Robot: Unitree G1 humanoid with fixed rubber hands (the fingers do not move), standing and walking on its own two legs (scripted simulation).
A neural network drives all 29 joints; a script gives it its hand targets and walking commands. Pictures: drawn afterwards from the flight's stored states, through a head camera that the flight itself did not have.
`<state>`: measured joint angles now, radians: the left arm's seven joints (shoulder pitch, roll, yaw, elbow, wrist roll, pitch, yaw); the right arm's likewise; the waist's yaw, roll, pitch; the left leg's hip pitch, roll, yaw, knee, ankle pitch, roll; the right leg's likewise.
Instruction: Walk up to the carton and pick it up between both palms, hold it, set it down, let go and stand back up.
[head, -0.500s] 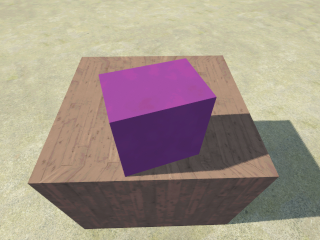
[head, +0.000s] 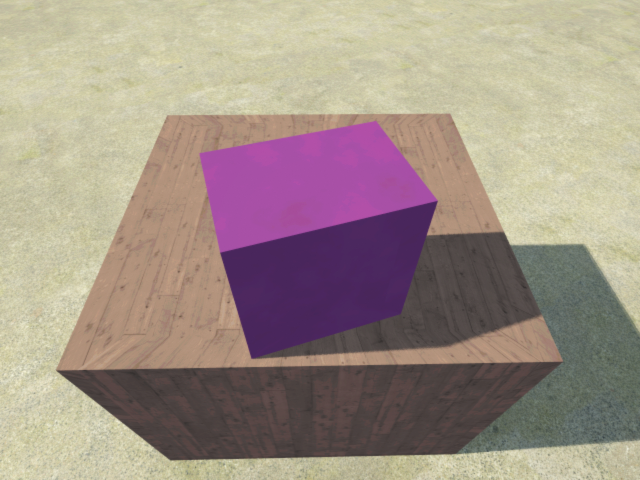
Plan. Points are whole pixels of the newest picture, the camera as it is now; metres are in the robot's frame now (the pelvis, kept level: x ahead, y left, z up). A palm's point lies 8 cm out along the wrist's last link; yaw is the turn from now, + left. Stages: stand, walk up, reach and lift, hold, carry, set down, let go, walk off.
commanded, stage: stand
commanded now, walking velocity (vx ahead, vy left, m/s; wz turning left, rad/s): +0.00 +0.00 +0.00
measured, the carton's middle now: (312, 243) +0.45 +0.04 +0.01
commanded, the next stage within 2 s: none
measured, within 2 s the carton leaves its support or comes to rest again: neither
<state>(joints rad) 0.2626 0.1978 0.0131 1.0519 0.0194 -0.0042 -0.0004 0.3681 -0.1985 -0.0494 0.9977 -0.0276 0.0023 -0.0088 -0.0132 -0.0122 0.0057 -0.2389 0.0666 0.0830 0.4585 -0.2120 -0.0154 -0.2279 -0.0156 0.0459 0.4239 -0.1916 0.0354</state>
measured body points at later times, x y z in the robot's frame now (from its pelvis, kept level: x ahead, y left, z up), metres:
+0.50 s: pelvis +0.02 +0.00 +0.00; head +0.02 +0.01 +0.45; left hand +0.03 +0.24 -0.16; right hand +0.01 -0.23 -0.15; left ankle +0.02 +0.13 -0.74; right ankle +0.02 -0.15 -0.74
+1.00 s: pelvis +0.02 +0.00 +0.00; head +0.03 +0.00 +0.45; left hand +0.02 +0.23 -0.16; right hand -0.01 -0.23 -0.15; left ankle +0.02 +0.13 -0.74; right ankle +0.02 -0.15 -0.74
